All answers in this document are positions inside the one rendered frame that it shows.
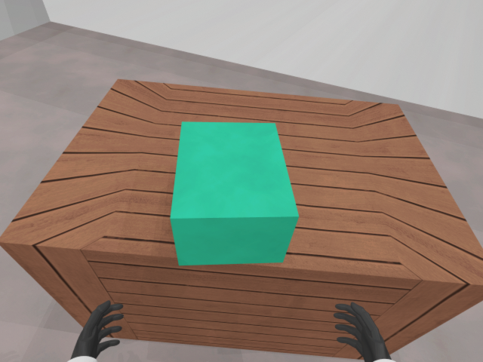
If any right robot hand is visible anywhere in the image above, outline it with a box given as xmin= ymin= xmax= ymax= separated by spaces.
xmin=334 ymin=302 xmax=392 ymax=362

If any pedestal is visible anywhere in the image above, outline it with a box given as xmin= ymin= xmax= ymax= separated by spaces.
xmin=0 ymin=79 xmax=483 ymax=360

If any carton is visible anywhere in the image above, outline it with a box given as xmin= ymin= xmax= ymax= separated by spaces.
xmin=170 ymin=121 xmax=299 ymax=265

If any left robot hand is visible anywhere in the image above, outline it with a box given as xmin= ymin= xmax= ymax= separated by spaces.
xmin=70 ymin=300 xmax=124 ymax=360

